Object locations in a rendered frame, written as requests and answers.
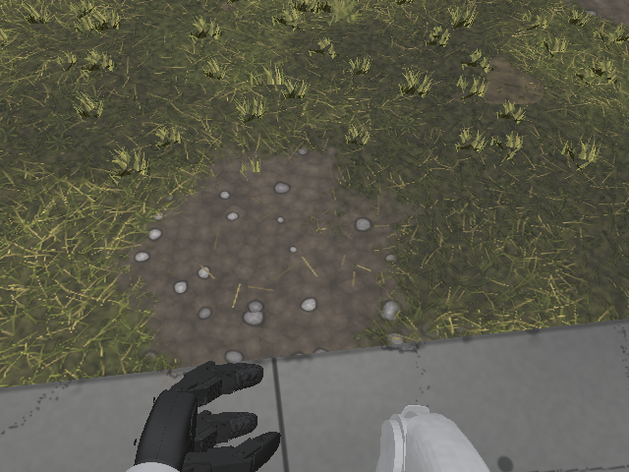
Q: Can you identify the right robot thigh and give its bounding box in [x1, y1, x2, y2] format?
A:
[379, 411, 490, 472]

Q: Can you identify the left robot hand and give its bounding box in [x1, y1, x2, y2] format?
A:
[134, 361, 281, 472]

